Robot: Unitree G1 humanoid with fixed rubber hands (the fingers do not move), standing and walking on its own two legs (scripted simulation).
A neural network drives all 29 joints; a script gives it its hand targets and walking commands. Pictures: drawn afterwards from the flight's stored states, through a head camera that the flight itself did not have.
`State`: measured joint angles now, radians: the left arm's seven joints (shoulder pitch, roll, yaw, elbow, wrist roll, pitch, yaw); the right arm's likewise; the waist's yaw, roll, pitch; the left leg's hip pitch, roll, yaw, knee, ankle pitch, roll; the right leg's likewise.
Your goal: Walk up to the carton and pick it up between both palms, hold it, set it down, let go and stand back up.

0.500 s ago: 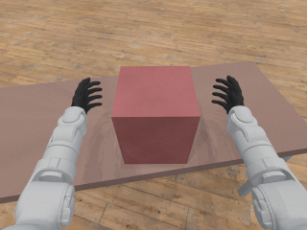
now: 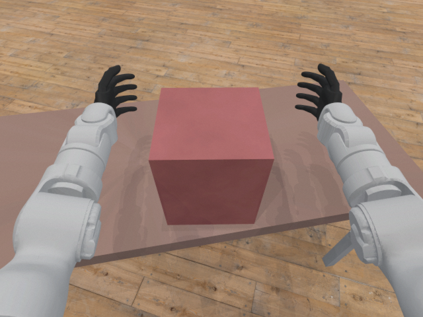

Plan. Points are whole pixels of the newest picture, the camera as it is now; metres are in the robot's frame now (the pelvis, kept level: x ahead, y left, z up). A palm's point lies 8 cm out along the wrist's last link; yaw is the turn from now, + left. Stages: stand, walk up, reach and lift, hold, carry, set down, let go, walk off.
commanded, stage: reach and lift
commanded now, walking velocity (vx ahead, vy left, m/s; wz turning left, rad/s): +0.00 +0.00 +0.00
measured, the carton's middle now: (210, 159) +0.46 +0.01 +0.01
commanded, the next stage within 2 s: none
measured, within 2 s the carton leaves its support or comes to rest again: neither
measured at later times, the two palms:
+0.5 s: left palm (105, 126) +0.46 +0.22 +0.12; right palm (311, 125) +0.45 -0.18 +0.12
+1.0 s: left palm (127, 148) +0.46 +0.19 +0.05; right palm (298, 147) +0.45 -0.18 +0.06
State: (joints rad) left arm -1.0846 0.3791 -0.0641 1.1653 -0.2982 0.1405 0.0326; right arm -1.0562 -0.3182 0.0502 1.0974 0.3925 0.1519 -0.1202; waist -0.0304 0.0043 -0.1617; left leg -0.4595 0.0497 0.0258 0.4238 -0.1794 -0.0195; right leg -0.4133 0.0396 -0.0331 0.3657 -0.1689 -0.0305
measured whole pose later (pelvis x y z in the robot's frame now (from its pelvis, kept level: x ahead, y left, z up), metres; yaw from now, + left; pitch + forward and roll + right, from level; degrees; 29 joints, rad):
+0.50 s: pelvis -0.01 +0.00 -0.01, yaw +2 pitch +18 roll -1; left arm -1.15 0.38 -0.13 1.49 -0.33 -0.13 0.00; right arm -1.06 -0.25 0.03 1.25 0.32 -0.01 -0.10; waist -0.06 -0.01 -0.23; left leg -0.62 0.04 0.00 0.46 -0.17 -0.02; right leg -0.57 0.03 -0.06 0.43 -0.18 -0.03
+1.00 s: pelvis -0.01 +0.01 -0.03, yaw +1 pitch +27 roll -1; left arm -1.13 0.28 -0.07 1.54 -0.28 -0.32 0.03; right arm -1.05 -0.23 -0.02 1.32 0.27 -0.22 -0.08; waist -0.03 0.03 -0.28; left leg -0.86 0.04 0.00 0.60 -0.21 -0.01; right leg -0.82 0.02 -0.06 0.56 -0.21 -0.02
